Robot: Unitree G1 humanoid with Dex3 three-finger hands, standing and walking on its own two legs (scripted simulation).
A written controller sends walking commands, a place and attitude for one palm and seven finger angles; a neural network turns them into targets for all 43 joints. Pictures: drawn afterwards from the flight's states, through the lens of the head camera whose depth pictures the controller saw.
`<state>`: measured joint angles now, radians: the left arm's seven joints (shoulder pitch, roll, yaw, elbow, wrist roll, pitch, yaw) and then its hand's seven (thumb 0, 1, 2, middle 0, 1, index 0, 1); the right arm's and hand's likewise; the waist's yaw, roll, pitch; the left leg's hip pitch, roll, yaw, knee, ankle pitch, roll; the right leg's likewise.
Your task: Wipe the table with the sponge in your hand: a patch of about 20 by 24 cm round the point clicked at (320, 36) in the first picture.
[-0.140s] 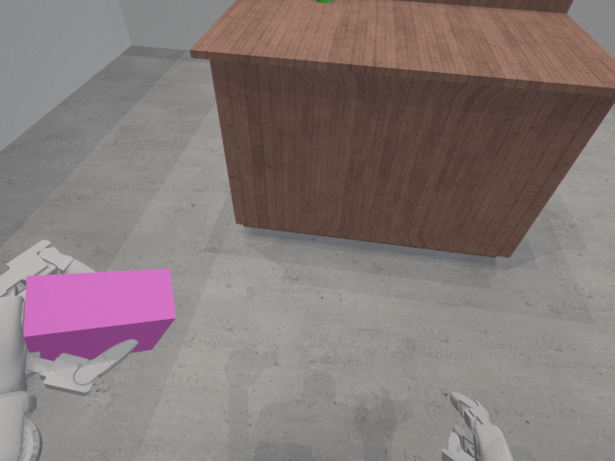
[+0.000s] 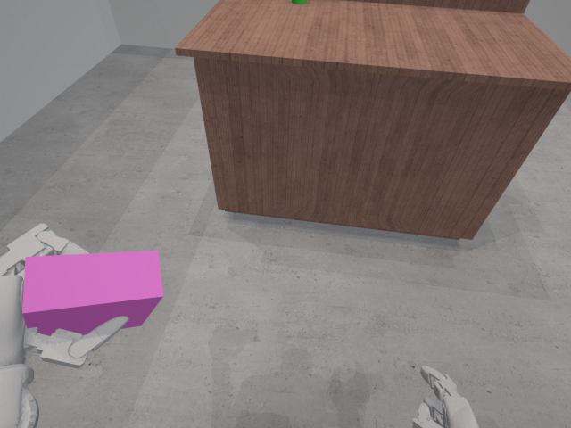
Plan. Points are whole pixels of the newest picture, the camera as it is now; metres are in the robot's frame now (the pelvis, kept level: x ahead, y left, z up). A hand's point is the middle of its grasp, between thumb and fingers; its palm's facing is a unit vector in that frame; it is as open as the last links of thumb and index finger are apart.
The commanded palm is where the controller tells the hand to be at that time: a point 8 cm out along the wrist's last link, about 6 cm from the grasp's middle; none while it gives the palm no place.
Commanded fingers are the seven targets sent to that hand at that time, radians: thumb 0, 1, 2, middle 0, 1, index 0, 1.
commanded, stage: stand and wait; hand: left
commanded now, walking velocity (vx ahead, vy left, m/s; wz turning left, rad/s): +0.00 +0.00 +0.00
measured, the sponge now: (112, 295) +0.22 +0.21 +0.14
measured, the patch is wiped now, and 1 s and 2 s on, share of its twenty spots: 0.00 0.00 0.00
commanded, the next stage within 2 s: look at it before walking up in 0.12 s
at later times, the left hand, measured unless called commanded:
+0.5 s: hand (70, 303) +0.20 +0.24 +0.15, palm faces +0.41 -0.83 -0.37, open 9.4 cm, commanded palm +0.15 +0.28 +0.18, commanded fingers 0.00 0.10 1.30 -1.20 -1.60 -1.20 -1.60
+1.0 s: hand (66, 272) +0.24 +0.26 +0.16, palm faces +0.52 -0.72 -0.46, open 9.4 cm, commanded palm +0.17 +0.30 +0.18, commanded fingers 0.00 0.10 1.30 -1.20 -1.60 -1.20 -1.60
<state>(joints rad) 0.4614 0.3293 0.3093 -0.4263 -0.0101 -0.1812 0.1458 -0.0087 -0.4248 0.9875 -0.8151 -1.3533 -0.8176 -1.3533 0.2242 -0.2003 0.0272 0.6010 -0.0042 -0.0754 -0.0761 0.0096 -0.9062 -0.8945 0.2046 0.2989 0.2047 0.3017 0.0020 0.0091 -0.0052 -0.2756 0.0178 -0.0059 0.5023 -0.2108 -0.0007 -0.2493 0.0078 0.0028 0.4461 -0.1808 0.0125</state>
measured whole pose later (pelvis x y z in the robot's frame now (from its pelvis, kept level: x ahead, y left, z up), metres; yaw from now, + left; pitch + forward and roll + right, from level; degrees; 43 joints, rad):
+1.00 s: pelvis +0.08 -0.01 -0.01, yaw +14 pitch +0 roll -1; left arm 0.48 0.38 0.33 -0.48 -0.01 -0.21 0.12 -0.01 -0.43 0.99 -0.82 -1.36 -0.82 -1.36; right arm 0.24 -0.17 0.02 0.65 -0.01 -0.06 -0.05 0.01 -0.90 -0.89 0.21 0.30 0.21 0.30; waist -0.02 0.05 0.02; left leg -0.41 0.00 -0.05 0.95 -0.44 0.00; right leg -0.26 -0.02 -0.15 0.59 -0.30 -0.03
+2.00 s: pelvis +0.36 +0.04 -0.02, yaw +30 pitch +0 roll +2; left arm 0.52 0.38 0.40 -0.63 -0.02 -0.23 0.19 -0.01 -0.43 1.00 -0.82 -1.36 -0.82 -1.36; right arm 0.22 -0.28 -0.07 0.52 0.00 -0.04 -0.07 0.01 -0.91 -0.90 0.20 0.30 0.20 0.30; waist 0.01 -0.05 0.08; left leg -0.38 0.04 0.22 0.55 -0.18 0.03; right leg -0.19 -0.18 -0.26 0.76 -0.48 0.02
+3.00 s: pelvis +0.50 +0.02 +0.00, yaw +66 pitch +1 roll -2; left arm 0.55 0.41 0.39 -0.63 -0.06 -0.17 0.13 -0.01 -0.43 1.00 -0.82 -1.35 -0.83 -1.35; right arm 0.22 -0.13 0.03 0.57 0.01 -0.10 -0.03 0.01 -0.91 -0.89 0.21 0.30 0.21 0.30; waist 0.02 0.05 0.07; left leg -0.36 0.04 -0.06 0.53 -0.19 -0.02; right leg -0.37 -0.02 -0.08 0.74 -0.43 0.11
